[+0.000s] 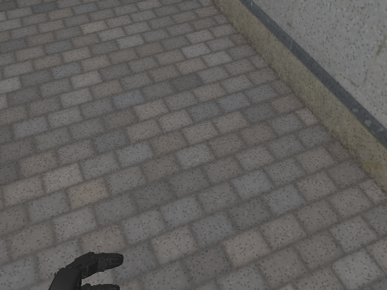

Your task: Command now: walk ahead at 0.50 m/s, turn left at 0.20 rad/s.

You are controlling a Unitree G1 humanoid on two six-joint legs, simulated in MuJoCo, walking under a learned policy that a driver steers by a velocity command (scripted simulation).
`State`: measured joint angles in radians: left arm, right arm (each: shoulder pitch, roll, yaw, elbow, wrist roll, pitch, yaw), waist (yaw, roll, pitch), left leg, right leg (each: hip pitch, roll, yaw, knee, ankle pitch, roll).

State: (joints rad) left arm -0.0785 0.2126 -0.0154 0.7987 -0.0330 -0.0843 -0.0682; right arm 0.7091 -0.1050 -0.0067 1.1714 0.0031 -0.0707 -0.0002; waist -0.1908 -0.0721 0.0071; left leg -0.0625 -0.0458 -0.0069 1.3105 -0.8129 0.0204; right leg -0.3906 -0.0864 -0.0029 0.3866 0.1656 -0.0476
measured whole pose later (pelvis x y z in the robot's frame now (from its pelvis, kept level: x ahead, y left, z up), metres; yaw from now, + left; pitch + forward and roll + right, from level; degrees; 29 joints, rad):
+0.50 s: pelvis +0.30 +0.08 -0.03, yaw +13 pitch +3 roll -2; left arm 0.19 0.26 0.07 0.98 -0.03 -0.10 0.01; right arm 0.07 -0.24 -0.08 0.77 0.01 -0.05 0.03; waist 0.01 0.00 0.03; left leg -0.54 -0.04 0.01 0.67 -0.18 0.08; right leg -0.31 -0.05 -0.01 1.21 -0.50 0.03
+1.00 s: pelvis +0.45 +0.10 -0.01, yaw +17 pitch +2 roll +0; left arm 0.04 0.21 0.07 0.97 0.00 -0.03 0.02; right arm 0.17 -0.20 -0.07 0.91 0.00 -0.04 -0.03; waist -0.01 0.00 0.00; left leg -0.20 -0.09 -0.04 0.49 -0.33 0.06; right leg -0.37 -0.02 0.02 0.49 -0.16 0.01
